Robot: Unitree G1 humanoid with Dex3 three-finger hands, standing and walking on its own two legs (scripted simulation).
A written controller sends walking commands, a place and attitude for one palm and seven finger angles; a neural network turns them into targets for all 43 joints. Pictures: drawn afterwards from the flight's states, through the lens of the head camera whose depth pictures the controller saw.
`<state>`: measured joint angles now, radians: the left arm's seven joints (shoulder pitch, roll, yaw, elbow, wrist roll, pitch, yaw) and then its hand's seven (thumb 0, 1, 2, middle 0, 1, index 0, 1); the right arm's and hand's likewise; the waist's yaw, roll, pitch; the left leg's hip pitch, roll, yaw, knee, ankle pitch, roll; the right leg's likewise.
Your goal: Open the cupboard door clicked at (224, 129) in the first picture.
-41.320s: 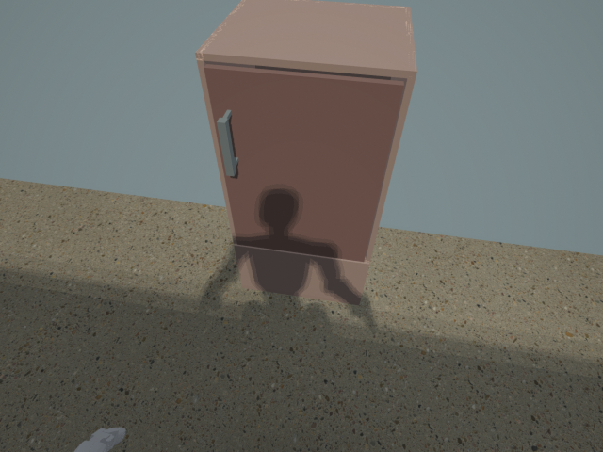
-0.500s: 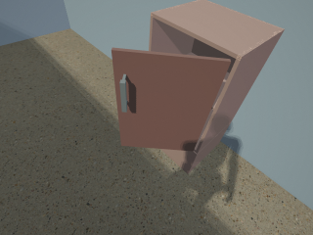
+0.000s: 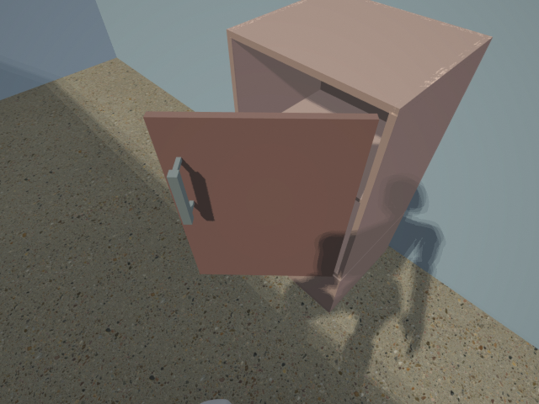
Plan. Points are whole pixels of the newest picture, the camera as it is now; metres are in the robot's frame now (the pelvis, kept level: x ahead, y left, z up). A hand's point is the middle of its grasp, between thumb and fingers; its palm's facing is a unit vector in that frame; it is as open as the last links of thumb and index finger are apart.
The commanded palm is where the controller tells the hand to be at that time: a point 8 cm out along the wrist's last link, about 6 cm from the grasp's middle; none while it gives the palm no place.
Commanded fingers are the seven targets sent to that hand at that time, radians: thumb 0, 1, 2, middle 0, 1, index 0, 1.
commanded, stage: come to a stop and stand still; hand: left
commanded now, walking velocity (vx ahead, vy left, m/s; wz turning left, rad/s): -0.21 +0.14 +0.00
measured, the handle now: (183, 192) +0.52 +0.21 -0.04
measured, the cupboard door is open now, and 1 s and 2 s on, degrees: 44 44 44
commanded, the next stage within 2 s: look again from close up in 1.26 s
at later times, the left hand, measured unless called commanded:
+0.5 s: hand out of the picture +0.00 +0.18 -0.18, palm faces +0.01 -0.96 -0.26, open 7.4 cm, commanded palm none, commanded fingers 0.00 0.90 0.90 -0.20 -0.30 -0.20 -0.30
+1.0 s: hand out of the picture -0.09 +0.17 -0.19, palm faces +0.02 -0.98 -0.19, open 7.4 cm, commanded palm none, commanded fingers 0.00 0.90 0.90 -0.20 -0.30 -0.20 -0.30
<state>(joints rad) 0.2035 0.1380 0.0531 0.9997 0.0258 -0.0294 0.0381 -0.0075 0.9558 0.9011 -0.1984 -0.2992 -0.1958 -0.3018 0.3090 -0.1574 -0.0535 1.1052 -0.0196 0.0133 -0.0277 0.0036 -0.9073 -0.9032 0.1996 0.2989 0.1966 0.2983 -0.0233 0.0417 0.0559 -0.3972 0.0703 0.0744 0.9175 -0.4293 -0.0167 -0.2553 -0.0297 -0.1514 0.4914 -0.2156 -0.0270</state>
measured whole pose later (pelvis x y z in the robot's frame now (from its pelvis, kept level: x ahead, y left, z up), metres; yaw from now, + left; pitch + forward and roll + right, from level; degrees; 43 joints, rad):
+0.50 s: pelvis -0.04 -0.01 -0.01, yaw -1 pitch -1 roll -1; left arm 0.27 0.15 0.01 0.96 0.04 0.01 0.05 0.00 0.91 0.90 -0.20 -0.30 -0.19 -0.30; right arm 0.13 -0.19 -0.06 0.93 -0.02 0.02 -0.01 0.00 -0.91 -0.90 0.20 0.30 0.20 0.30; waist 0.01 0.07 0.08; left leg -0.44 0.05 0.08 0.72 -0.33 0.02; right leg -0.24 0.01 -0.05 0.64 -0.37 -0.02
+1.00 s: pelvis -0.11 -0.01 -0.01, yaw +0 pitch -2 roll +0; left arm 0.33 0.19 0.02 0.99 0.02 0.05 0.04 0.01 0.91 0.90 -0.20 -0.30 -0.20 -0.30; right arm 0.40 -0.14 -0.03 1.03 -0.03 0.03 -0.01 0.00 -0.91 -0.90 0.20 0.30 0.20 0.30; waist -0.02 -0.05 0.00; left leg -0.32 -0.02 0.06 0.61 -0.26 0.05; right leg -0.34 0.00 -0.06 0.63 -0.29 -0.03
